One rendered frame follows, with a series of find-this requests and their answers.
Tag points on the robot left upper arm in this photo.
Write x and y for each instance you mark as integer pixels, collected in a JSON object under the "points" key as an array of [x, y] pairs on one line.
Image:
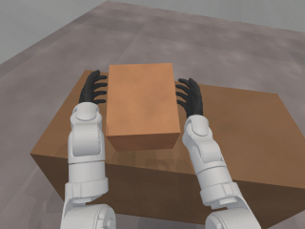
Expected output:
{"points": [[91, 216]]}

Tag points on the pedestal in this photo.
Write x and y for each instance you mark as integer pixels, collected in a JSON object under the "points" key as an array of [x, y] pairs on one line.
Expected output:
{"points": [[262, 146]]}

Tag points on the right robot forearm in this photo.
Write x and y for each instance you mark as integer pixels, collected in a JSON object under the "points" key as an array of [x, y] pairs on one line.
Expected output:
{"points": [[217, 187]]}

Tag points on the left robot forearm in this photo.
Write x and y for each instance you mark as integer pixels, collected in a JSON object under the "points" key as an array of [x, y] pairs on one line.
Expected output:
{"points": [[86, 150]]}

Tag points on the carton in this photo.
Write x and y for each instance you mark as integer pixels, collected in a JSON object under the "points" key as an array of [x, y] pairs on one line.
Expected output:
{"points": [[142, 111]]}

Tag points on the left robot hand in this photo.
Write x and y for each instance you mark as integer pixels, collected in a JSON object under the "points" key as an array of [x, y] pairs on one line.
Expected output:
{"points": [[88, 94]]}

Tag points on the robot right upper arm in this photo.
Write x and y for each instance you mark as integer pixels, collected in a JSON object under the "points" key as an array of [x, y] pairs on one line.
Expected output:
{"points": [[234, 218]]}

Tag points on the right robot hand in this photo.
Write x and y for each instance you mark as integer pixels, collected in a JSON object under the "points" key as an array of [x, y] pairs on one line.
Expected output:
{"points": [[193, 97]]}

